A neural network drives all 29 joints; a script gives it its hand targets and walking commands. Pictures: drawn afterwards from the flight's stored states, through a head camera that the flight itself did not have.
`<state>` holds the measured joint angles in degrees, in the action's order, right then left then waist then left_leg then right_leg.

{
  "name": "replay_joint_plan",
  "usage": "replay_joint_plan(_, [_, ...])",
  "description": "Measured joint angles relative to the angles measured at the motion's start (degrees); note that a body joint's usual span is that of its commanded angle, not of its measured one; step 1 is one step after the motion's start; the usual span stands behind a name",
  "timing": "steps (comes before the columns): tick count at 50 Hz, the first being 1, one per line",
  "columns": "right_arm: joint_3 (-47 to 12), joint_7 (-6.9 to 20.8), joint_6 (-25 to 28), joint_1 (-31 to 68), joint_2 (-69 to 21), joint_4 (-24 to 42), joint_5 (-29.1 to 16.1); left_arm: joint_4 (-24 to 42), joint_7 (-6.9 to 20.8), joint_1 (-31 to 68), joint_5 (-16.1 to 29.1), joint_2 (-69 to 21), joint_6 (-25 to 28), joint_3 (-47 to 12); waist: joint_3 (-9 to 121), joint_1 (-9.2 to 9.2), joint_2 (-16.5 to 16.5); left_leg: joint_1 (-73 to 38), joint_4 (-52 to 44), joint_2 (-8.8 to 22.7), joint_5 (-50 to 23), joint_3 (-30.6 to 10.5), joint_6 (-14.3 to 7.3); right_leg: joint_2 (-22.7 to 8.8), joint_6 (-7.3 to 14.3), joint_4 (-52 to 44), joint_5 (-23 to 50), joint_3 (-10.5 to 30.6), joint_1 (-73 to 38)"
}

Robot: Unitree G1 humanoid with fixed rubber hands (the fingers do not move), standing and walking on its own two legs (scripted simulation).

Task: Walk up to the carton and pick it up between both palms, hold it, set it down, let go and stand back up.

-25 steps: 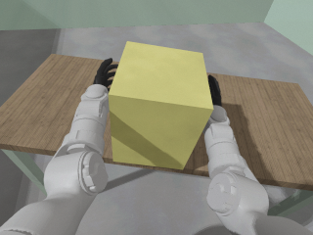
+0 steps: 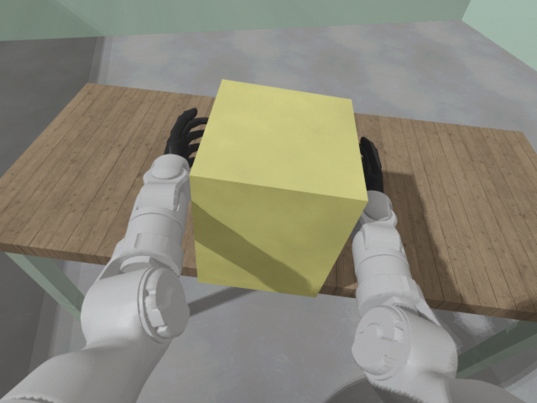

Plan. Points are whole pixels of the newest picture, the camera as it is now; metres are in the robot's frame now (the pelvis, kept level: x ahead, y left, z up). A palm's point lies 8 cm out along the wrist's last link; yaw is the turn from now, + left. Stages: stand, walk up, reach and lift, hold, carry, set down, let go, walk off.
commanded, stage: set down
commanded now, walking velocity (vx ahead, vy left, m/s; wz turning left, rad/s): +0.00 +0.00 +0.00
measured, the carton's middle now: (271, 194) +0.41 +0.00 +0.08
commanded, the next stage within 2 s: none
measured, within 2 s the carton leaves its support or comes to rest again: rests again in 0.06 s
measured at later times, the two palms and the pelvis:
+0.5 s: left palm (176, 167) +0.43 +0.15 +0.12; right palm (364, 190) +0.41 -0.14 +0.10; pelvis +0.00 +0.00 +0.00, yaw +0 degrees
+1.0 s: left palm (174, 170) +0.43 +0.16 +0.11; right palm (362, 190) +0.41 -0.14 +0.10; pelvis +0.00 +0.01 +0.00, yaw +0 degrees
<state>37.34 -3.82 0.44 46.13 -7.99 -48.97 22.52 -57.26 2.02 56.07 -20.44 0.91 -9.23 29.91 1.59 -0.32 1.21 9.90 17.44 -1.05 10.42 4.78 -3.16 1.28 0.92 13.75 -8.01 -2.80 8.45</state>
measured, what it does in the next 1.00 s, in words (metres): stands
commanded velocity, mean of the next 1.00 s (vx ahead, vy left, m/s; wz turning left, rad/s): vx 0.00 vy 0.00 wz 0.00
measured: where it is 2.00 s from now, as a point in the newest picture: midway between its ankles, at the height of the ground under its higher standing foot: outside the picture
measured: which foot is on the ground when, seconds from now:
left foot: down 0.00-1.00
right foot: down 0.00-1.00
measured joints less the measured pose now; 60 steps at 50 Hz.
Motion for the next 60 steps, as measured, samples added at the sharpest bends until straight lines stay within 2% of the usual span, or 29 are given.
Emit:
replay_joint_plan(16, [0.4, 0.6, 2.1, -0.4, -0.4, 0.9, 1.3, 1.3, 0.7, -1.7, -0.2, -0.5, 2.4, 0.1, -0.4, 0.24, -0.2, 0.9, 0.0, 0.1, 0.0, 0.5, -0.1, -0.2, 0.0, -0.1, 0.1, -0.6, 0.8])
replay_joint_plan(42, [3.3, 2.9, 3.4, -0.2, -1.2, 1.8, 3.9, 4.2, 2.1, -3.3, -2.8, -2.0, 2.4, 2.3, -0.8, 0.27, 0.2, 1.0, 0.1, 0.0, 0.0, 1.2, -0.5, -0.6, -0.3, -0.2, 0.2, -1.3, 0.8])
replay_joint_plan(60, [3.2, 2.9, 4.0, -0.2, -1.5, 2.6, 4.3, 4.6, 2.8, -3.0, -3.7, -2.2, 2.8, 3.6, -1.4, 0.21, 0.0, 1.1, 0.0, 0.1, -0.2, 1.5, -0.5, -0.7, -0.3, 0.0, 0.2, -1.6, 1.1])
